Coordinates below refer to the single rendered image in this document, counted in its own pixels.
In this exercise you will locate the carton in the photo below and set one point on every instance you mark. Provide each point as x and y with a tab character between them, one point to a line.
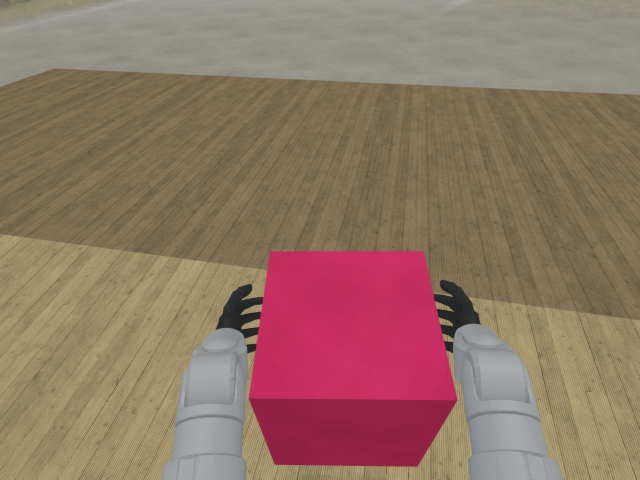
350	367

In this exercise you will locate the robot left forearm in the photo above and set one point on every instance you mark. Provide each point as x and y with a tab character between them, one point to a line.
210	415

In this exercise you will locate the robot right forearm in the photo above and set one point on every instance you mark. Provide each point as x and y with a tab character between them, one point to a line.
506	436

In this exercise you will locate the right robot hand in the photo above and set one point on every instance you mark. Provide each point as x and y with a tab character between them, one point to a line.
461	305

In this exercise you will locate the left robot hand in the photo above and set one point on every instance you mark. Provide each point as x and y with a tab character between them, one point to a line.
232	318

